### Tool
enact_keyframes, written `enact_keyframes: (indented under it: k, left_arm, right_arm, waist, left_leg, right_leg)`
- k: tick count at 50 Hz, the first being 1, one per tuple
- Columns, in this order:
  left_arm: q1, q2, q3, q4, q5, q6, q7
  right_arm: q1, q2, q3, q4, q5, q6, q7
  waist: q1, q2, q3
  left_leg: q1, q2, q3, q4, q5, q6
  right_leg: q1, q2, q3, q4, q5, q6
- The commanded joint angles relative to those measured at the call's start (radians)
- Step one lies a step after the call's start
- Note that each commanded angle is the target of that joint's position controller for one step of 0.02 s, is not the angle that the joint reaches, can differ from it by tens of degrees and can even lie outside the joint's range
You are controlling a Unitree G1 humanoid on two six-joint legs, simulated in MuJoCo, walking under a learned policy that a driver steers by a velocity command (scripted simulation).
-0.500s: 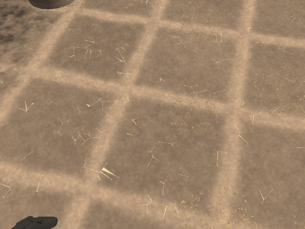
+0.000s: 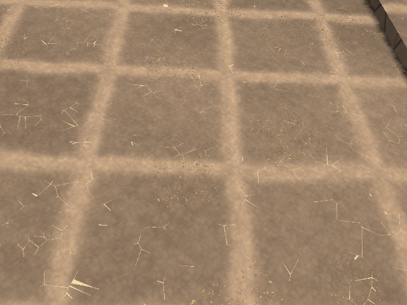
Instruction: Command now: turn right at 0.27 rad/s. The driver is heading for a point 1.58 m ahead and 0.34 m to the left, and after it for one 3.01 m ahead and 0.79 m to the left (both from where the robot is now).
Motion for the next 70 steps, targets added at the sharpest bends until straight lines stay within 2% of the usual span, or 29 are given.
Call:
enact_keyframes:
  k: [1, 5, 7, 8, 9, 10, 11, 13, 16, 19, 22, 24, 25, 26, 27, 28, 31, 38, 44, 46, 48, 49, 50, 51, 52, 54, 58, 64, 70]
  left_arm:
    - [-0.008, 0.02, 0.0, -0.061, -0.004, -0.011, 0.002]
    - [-0.049, 0.0, -0.018, -0.066, -0.005, -0.017, -0.009]
    - [0.009, 0.007, -0.014, -0.029, -0.005, -0.02, -0.012]
    - [0.017, 0.022, -0.013, -0.022, 0.003, -0.02, -0.01]
    - [0.026, 0.066, -0.009, -0.031, 0.01, -0.018, -0.002]
    - [0.025, 0.119, 0.001, -0.02, 0.021, -0.013, 0.004]
    - [0.024, 0.051, -0.012, -0.009, 0.022, -0.016, -0.007]
    - [0.066, 0.09, -0.002, 0.003, 0.024, -0.024, -0.014]
    - [0.123, 0.098, -0.003, 0.031, 0.008, -0.059, -0.005]
    - [0.098, 0.083, -0.006, 0.029, -0.012, -0.075, -0.005]
    - [0.026, 0.093, -0.004, 0.018, -0.02, -0.07, -0.016]
    - [0.028, 0.03, -0.023, 0.02, -0.007, -0.073, -0.021]
    - [0.002, -0.048, -0.047, -0.003, 0.008, -0.082, -0.026]
    - [0.0, -0.019, -0.037, -0.058, -0.018, -0.1, -0.017]
    - [0.007, 0.052, -0.017, -0.041, -0.036, -0.115, -0.012]
    - [0.0, 0.065, -0.012, -0.028, -0.04, -0.123, -0.018]
    - [-0.005, 0.029, -0.012, 0.002, -0.009, -0.13, -0.03]
    - [-0.169, -0.046, -0.041, -0.044, -0.008, -0.138, -0.052]
    - [-0.291, -0.027, -0.043, -0.084, -0.02, -0.153, -0.088]
    - [-0.247, 0.006, -0.03, -0.075, -0.016, -0.154, -0.09]
    - [-0.018, 0.072, 0.005, -0.011, -0.013, -0.147, -0.073]
    - [0.168, 0.118, 0.02, 0.03, -0.007, -0.139, -0.057]
    - [0.232, 0.222, 0.038, 0.051, 0.01, -0.141, -0.057]
    - [0.249, 0.122, 0.016, 0.056, 0.003, -0.139, -0.056]
    - [0.163, 0.084, -0.001, 0.06, -0.002, -0.14, -0.053]
    - [0.041, 0.042, -0.015, 0.059, 0.004, -0.141, -0.056]
    - [0.0, 0.02, -0.018, 0.089, 0.005, -0.17, -0.063]
    - [0.052, 0.065, -0.015, 0.15, 0.01, -0.155, -0.037]
    - [0.077, 0.095, -0.01, 0.206, 0.0, -0.118, -0.02]
  right_arm:
    - [-0.068, -0.115, -0.02, -0.073, 0.004, -0.008, -0.007]
    - [-0.017, -0.167, -0.032, -0.049, 0.011, 0.006, -0.001]
    - [-0.015, -0.164, -0.027, -0.04, 0.029, 0.007, 0.002]
    - [0.023, -0.15, -0.021, -0.024, 0.034, -0.001, 0.005]
    - [0.044, -0.129, -0.011, -0.023, 0.017, -0.017, 0.011]
    - [0.075, -0.079, 0.005, -0.029, -0.012, -0.039, 0.025]
    - [0.014, -0.068, 0.011, -0.027, -0.015, -0.043, 0.024]
    - [-0.08, -0.104, -0.003, -0.039, 0.009, -0.042, 0.019]
    - [-0.107, -0.125, -0.018, -0.069, 0.038, -0.057, 0.025]
    - [-0.093, -0.101, -0.012, -0.062, 0.046, -0.088, 0.051]
    - [0.03, -0.09, -0.014, 0.001, 0.033, -0.097, 0.067]
    - [0.18, -0.111, -0.026, 0.051, 0.034, -0.088, 0.059]
    - [0.285, -0.181, -0.039, 0.06, 0.03, -0.089, 0.047]
    - [0.322, -0.294, -0.065, 0.059, 0.016, -0.094, 0.057]
    - [0.25, -0.229, -0.045, 0.039, 0.014, -0.101, 0.055]
    - [0.203, -0.182, -0.031, 0.026, 0.015, -0.105, 0.049]
    - [0.147, -0.149, -0.014, 0.009, 0.006, -0.101, 0.041]
    - [0.216, -0.16, -0.01, 0.04, 0.017, -0.084, 0.02]
    - [0.276, -0.184, -0.021, 0.081, 0.034, -0.067, 0.016]
    - [0.266, -0.203, -0.03, 0.082, 0.034, -0.06, 0.012]
    - [0.244, -0.213, -0.033, 0.077, 0.027, -0.046, 0.006]
    - [0.244, -0.184, -0.02, 0.055, 0.011, -0.046, 0.001]
    - [0.391, -0.022, 0.026, 0.027, 0.005, -0.065, 0.014]
    - [0.346, -0.109, 0.01, 0.048, 0.031, -0.092, 0.022]
    - [0.211, -0.178, -0.013, 0.005, 0.061, -0.104, 0.027]
    - [0.116, -0.155, -0.011, -0.016, 0.042, -0.111, 0.022]
    - [0.178, -0.098, -0.008, 0.008, 0.027, -0.069, 0.017]
    - [-0.035, -0.053, 0.01, -0.056, 0.003, -0.084, 0.024]
    - [-0.082, -0.107, -0.008, -0.08, 0.008, -0.089, 0.053]
  waist:
    - [0.017, 0.191, -0.061]
    - [-0.023, 0.263, -0.084]
    - [0.011, 0.236, -0.078]
    - [0.011, 0.208, -0.075]
    - [-0.001, 0.127, -0.113]
    - [-0.048, -0.066, -0.157]
    - [-0.004, -0.11, -0.161]
    - [0.064, -0.133, -0.035]
    - [0.08, -0.213, 0.1]
    - [0.061, -0.138, 0.077]
    - [-0.015, -0.092, 0.002]
    - [-0.075, -0.033, -0.039]
    - [-0.107, 0.17, -0.059]
    - [-0.102, 0.368, -0.061]
    - [-0.074, 0.239, 0.015]
    - [-0.053, 0.199, 0.069]
    - [-0.02, 0.14, 0.067]
    - [-0.062, 0.122, 0.065]
    - [-0.065, 0.121, 0.106]
    - [-0.02, 0.14, 0.056]
    - [0.112, 0.152, -0.111]
    - [0.187, 0.108, -0.255]
    - [0.097, -0.186, -0.428]
    - [0.144, -0.169, -0.473]
    - [0.132, -0.113, -0.256]
    - [0.065, 0.012, -0.082]
    - [-0.016, -0.03, -0.043]
    - [0.038, -0.005, 0.008]
    - [0.039, -0.032, -0.049]
  left_leg:
    - [0.131, 0.189, -0.171, -0.146, 0.275, 0.189]
    - [0.135, 0.198, -0.163, -0.113, 0.321, 0.199]
    - [0.106, 0.188, -0.157, -0.073, 0.349, 0.176]
    - [0.069, 0.177, -0.154, -0.066, 0.331, 0.136]
    - [0.004, 0.151, -0.127, -0.033, 0.253, 0.071]
    - [-0.049, 0.049, -0.016, 0.006, 0.051, 0.003]
    - [0.002, 0.012, 0.042, 0.022, -0.069, -0.039]
    - [-0.123, -0.042, 0.105, 0.174, -0.173, -0.049]
    - [-0.311, 0.014, 0.019, 0.351, -0.295, 0.014]
    - [-0.301, 0.041, 0.015, 0.254, -0.264, 0.063]
    - [0.066, -0.03, 0.099, 0.036, 0.025, 0.049]
    - [0.296, -0.012, 0.053, 0.011, 0.009, 0.046]
    - [0.394, 0.187, -0.228, -0.125, -0.105, 0.108]
    - [0.42, 0.377, -0.648, -0.287, -0.359, 0.265]
    - [0.367, 0.394, -0.681, -0.32, -0.498, 0.286]
    - [0.335, 0.355, -0.585, -0.317, -0.473, 0.254]
    - [0.268, 0.24, -0.336, -0.335, -0.159, 0.19]
    - [0.221, 0.162, -0.078, -0.364, 0.244, 0.175]
    - [0.312, 0.234, -0.065, -0.33, 0.316, 0.169]
    - [0.371, 0.244, -0.054, -0.241, 0.567, 0.149]
    - [0.346, 0.196, -0.003, 0.045, 0.878, 0.113]
    - [0.131, 0.163, 0.003, 0.316, 0.664, 0.085]
    - [-0.278, -0.04, 0.002, 0.726, -0.09, 0.014]
    - [-0.393, -0.058, -0.139, 0.85, -0.325, 0.019]
    - [-0.48, 0.004, -0.111, 0.875, -0.262, 0.028]
    - [-0.422, 0.09, -0.06, 0.763, -0.1, 0.025]
    - [-0.295, 0.141, -0.051, 0.653, -0.013, -0.009]
    - [-0.254, 0.086, 0.016, 0.229, 0.299, -0.042]
    - [-0.193, 0.039, -0.02, 0.05, 0.3, 0.016]
  right_leg:
    - [-0.019, -0.052, -0.029, -0.073, 0.016, 0.033]
    - [0.181, -0.092, -0.128, -0.424, -0.01, 0.027]
    - [0.306, -0.08, -0.154, -0.686, 0.191, -0.004]
    - [0.386, -0.095, -0.121, -0.777, 0.295, -0.032]
    - [0.498, -0.181, -0.025, -0.747, 0.465, -0.065]
    - [0.53, -0.26, 0.053, -0.672, 0.497, -0.129]
    - [0.425, -0.257, 0.065, -0.701, 0.196, -0.175]
    - [0.362, -0.286, 0.181, -0.823, -0.232, -0.215]
    - [0.361, -0.395, 0.345, -0.909, -0.251, -0.286]
    - [0.415, -0.377, 0.28, -0.902, -0.12, -0.271]
    - [0.253, -0.288, 0.122, -0.839, 0.022, -0.231]
    - [0.109, -0.228, 0.053, -0.692, 0.008, -0.18]
    - [-0.019, -0.129, -0.061, -0.368, -0.021, -0.104]
    - [-0.222, -0.057, -0.092, -0.105, -0.158, -0.072]
    - [-0.307, -0.125, -0.028, 0.029, -0.125, -0.084]
    - [-0.347, -0.162, -0.032, 0.057, -0.019, -0.101]
    - [-0.285, -0.224, -0.066, -0.009, 0.185, -0.096]
    - [-0.183, -0.192, -0.153, -0.365, 0.46, -0.036]
    - [-0.122, -0.156, -0.155, -0.556, 0.473, -0.084]
    - [-0.033, -0.124, -0.171, -0.576, 0.402, -0.12]
    - [0.287, -0.068, -0.219, -0.597, 0.385, -0.176]
    - [0.627, -0.196, -0.084, -0.537, 0.38, -0.227]
    - [1.007, -0.477, 0.435, -0.598, 0.166, -0.399]
    - [0.99, -0.506, 0.659, -0.776, 0.001, -0.409]
    - [0.832, -0.464, 0.483, -0.803, 0.005, -0.347]
    - [0.529, -0.377, 0.243, -0.852, 0.215, -0.302]
    - [0.322, -0.314, 0.069, -0.952, 0.373, -0.315]
    - [0.288, -0.235, -0.137, -0.918, 0.777, -0.263]
    - [0.479, -0.316, -0.095, -0.779, 0.723, -0.222]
